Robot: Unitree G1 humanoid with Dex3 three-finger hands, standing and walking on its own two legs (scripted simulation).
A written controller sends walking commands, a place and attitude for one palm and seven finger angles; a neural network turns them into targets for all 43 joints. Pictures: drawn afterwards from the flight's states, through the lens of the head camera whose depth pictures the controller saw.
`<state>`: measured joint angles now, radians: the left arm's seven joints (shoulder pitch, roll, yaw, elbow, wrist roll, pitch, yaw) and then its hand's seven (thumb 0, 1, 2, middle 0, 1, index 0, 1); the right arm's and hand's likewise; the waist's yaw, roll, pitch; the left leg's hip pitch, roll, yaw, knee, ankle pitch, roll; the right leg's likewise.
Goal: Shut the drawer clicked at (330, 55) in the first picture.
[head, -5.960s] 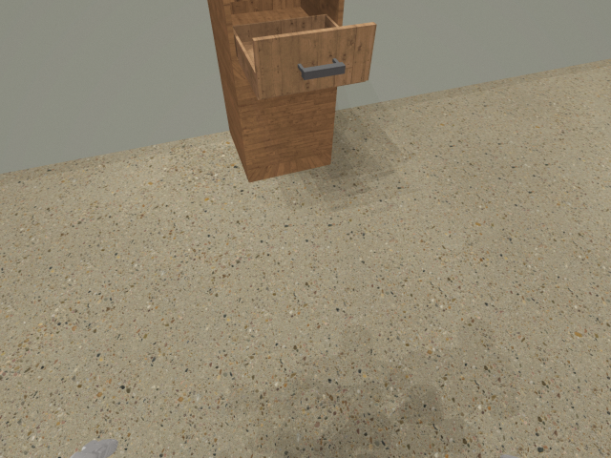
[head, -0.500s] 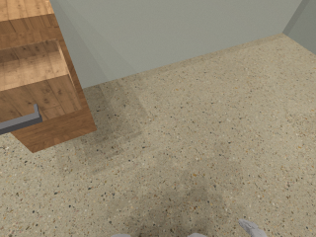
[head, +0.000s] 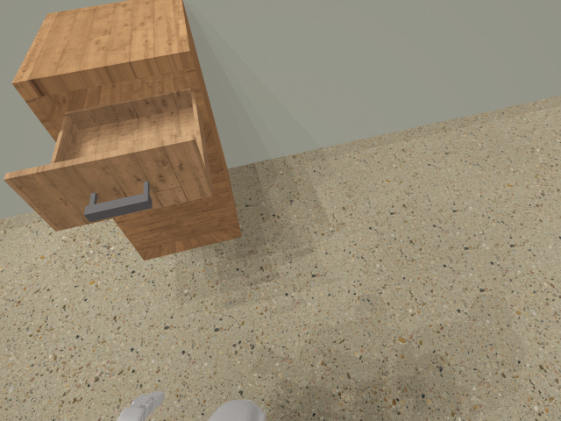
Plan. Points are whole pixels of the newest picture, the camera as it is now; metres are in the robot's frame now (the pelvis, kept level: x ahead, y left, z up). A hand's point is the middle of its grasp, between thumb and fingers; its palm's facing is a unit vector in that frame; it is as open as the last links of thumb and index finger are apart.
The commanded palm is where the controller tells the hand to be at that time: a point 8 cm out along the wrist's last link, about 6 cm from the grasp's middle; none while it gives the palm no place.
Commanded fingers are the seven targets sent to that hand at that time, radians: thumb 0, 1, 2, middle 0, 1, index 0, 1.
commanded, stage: turn to face it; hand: left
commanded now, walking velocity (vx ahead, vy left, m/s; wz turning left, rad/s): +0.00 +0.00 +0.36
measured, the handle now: (119, 199) +0.56 +0.38 -0.07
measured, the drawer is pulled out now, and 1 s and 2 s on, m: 0.30 0.30 0.30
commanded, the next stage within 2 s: take the last steps up to it in 0.22 s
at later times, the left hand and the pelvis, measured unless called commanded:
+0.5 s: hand out of the picture -0.04 +0.26 -0.17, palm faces +0.22 -0.95 -0.24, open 7.4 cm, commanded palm none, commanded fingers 0.00 0.90 0.90 -0.20 -0.30 -0.20 -0.30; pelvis -0.01 +0.05 +0.01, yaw +9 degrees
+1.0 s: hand out of the picture -0.02 +0.17 -0.16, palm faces +0.31 -0.94 -0.16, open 7.4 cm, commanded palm none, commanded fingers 0.00 0.90 0.90 -0.20 -0.30 -0.20 -0.30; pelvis +0.09 +0.04 +0.01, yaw +13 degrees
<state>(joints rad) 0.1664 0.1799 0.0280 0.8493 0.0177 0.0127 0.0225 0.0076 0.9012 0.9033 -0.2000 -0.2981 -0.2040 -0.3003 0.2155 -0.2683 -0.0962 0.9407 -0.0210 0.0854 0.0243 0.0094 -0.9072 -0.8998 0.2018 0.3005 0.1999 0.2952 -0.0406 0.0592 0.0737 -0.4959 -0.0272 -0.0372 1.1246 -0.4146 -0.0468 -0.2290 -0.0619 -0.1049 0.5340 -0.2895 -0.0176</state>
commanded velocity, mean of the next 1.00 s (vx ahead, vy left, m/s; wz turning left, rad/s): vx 0.21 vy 0.00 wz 0.12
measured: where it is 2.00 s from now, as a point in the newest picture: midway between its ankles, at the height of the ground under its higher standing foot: (266, 385)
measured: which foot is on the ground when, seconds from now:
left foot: up 0.00-0.24, down 0.26-0.68, up 0.70-1.00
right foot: down 0.00-0.28, up 0.30-0.66, down 0.68-1.00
